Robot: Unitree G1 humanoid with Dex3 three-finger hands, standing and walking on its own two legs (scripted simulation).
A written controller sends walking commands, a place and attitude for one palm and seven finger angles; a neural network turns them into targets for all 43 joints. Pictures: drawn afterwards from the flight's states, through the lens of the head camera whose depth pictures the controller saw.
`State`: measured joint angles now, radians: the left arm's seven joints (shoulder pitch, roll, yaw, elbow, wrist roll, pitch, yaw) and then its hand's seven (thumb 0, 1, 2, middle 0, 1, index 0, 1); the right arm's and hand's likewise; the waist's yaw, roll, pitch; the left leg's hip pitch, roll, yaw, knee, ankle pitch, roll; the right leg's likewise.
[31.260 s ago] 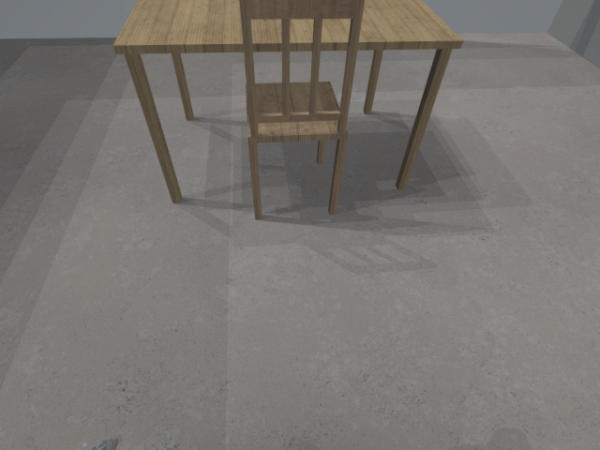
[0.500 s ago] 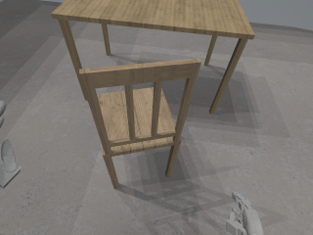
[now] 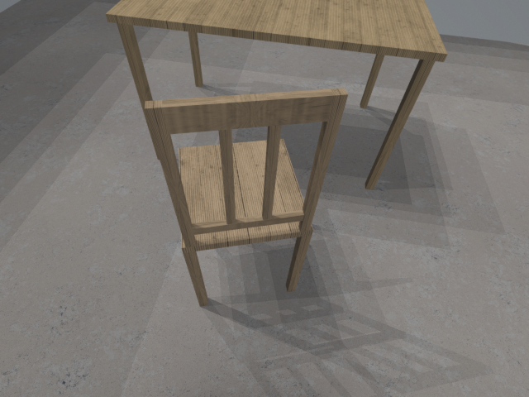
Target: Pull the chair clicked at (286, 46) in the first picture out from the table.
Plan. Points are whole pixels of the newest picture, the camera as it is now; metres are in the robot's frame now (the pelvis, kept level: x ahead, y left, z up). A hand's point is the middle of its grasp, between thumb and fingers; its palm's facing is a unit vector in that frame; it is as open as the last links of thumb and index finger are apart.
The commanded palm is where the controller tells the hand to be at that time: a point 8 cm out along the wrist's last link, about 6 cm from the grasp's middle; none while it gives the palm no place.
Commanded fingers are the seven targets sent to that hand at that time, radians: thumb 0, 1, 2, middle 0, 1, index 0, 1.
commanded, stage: let the arm hang, fingers relaxed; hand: left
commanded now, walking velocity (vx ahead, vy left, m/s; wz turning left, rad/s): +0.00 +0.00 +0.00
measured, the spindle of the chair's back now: (228, 181) +0.55 +0.12 -0.08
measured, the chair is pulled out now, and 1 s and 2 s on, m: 0.54 0.54 0.54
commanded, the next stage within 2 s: look to check the result in 0.66 s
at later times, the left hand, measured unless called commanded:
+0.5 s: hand out of the picture +0.00 +0.15 -0.17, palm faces +0.02 -0.98 -0.19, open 7.3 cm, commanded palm none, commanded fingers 0.00 0.90 0.90 -0.20 -0.30 -0.20 -0.30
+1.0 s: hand out of the picture +0.00 +0.15 -0.17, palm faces +0.02 -0.98 -0.18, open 7.3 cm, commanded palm none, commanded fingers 0.00 0.90 0.90 -0.20 -0.30 -0.20 -0.30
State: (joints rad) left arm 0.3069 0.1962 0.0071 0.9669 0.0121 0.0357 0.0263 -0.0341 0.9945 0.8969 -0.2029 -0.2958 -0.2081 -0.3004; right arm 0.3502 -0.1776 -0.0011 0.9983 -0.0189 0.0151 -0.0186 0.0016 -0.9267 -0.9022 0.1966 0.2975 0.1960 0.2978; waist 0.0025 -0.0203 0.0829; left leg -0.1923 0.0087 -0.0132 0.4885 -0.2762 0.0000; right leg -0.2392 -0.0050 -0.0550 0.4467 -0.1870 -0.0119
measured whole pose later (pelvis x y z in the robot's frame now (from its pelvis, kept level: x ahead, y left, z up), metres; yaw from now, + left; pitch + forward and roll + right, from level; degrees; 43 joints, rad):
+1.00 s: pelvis +0.01 -0.01 +0.00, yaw +0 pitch -1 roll +0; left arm 0.30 0.13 0.00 1.07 0.01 0.01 0.04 0.01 0.92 0.90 -0.20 -0.30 -0.20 -0.30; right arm 0.34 -0.11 0.01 1.08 -0.01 -0.01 -0.03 0.00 -0.91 -0.90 0.19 0.30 0.19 0.30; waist 0.00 0.00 0.07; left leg -0.17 0.02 -0.01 0.46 -0.27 -0.02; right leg -0.24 0.01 -0.05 0.45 -0.20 -0.03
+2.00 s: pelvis +0.01 -0.01 +0.00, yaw +0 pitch -1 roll +0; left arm 0.30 0.13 0.00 1.07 0.01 0.01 0.04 0.01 0.92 0.90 -0.20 -0.29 -0.20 -0.30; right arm 0.34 -0.10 0.01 1.09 -0.01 -0.01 -0.03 0.00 -0.91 -0.90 0.19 0.30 0.19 0.30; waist 0.00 0.00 0.07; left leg -0.17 0.02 -0.01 0.45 -0.27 -0.02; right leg -0.23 0.00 -0.06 0.45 -0.20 -0.03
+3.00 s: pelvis +0.01 -0.01 +0.00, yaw +0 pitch -1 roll +0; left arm 0.31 0.12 0.00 1.07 0.01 0.00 0.04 0.01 0.92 0.90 -0.20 -0.29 -0.20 -0.30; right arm 0.34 -0.10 0.01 1.09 -0.01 -0.02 -0.03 0.00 -0.91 -0.90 0.19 0.30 0.19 0.30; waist 0.00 0.00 0.07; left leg -0.17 0.02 -0.01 0.45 -0.27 -0.02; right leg -0.24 0.00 -0.06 0.45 -0.20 -0.03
